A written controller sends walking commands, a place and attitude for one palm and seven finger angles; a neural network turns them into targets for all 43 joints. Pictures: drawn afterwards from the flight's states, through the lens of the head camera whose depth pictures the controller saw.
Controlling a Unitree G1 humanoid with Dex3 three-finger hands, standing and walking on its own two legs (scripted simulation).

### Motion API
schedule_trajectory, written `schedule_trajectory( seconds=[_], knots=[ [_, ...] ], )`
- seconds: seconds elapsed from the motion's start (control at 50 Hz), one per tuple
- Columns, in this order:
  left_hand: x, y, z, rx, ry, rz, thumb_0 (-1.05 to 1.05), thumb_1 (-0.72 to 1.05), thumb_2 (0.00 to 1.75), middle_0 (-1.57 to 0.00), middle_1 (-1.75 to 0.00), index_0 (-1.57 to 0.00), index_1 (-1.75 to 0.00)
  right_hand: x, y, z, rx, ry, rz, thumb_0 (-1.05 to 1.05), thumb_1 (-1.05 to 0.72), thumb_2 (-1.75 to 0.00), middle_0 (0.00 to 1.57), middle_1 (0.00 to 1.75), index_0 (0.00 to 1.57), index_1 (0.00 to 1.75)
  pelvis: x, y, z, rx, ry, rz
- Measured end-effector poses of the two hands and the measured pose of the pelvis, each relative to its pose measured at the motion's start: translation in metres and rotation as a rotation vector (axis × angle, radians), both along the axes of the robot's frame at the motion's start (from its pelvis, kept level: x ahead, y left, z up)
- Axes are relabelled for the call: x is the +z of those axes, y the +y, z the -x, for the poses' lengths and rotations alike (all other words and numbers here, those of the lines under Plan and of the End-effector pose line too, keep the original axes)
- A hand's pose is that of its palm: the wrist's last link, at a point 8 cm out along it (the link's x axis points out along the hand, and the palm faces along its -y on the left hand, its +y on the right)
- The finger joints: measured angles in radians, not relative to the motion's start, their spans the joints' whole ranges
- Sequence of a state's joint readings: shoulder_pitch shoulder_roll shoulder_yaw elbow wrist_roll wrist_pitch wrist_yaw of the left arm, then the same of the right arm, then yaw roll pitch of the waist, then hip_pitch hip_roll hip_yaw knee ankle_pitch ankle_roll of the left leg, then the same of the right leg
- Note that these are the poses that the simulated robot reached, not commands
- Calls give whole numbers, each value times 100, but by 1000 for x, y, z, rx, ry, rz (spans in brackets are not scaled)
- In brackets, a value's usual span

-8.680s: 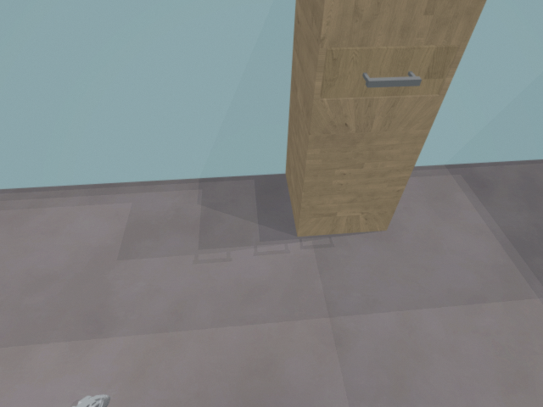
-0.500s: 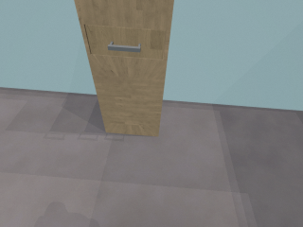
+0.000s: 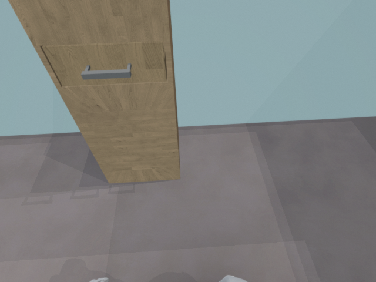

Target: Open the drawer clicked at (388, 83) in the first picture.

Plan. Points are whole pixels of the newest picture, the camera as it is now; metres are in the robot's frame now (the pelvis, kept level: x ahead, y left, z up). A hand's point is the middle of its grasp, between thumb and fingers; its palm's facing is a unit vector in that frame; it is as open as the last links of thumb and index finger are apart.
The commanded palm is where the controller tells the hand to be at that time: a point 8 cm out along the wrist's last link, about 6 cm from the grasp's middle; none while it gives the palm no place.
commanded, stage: take the last steps up to it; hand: left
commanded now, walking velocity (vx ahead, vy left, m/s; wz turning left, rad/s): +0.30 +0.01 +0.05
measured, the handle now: (107, 70) +0.75 +0.28 +0.04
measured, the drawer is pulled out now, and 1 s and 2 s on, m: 0.00 0.00 0.00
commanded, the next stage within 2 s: come to a stop and stand still in 0.48 s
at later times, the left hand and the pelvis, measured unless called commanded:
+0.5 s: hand out of the picture +0.09 +0.18 -0.17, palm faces +0.17 -0.98 -0.12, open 7.3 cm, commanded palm none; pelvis +0.16 +0.03 +0.01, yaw +3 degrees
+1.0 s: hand (125, 218) +0.31 +0.18 -0.14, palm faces +0.04 -0.96 -0.29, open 7.4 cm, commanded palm none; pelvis +0.24 -0.02 +0.01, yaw +2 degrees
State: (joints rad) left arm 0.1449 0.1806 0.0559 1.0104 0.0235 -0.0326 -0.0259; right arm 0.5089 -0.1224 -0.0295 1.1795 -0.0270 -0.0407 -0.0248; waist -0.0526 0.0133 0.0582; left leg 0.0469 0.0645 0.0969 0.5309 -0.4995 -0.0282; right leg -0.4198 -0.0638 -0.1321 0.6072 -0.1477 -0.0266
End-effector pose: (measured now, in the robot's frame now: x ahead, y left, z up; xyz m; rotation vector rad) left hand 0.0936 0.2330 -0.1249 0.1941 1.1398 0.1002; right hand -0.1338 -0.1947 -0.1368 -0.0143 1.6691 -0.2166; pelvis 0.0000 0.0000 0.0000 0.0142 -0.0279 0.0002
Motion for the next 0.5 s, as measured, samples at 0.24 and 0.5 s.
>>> schedule_trajectory(
  seconds=[0.24, 0.5],
  knots=[
    [15, -15, -14, 113, 62, -17, -1, 95, 90, -20, -30, -20, -30, 14, -58, -211, 119, -328, 70, 1, -91, -90, 19, 29, 20, 30, 23, -19, -72, 32, -1, 21],
    [-17, -3, 11, 246, 328, 106, 1, 91, 90, -20, -30, -20, -30, 24, 3, -385, 277, -506, 68, 1, -91, -90, 19, 29, 20, 30, 12, 27, -160, 54, 11, 46]
  ],
)
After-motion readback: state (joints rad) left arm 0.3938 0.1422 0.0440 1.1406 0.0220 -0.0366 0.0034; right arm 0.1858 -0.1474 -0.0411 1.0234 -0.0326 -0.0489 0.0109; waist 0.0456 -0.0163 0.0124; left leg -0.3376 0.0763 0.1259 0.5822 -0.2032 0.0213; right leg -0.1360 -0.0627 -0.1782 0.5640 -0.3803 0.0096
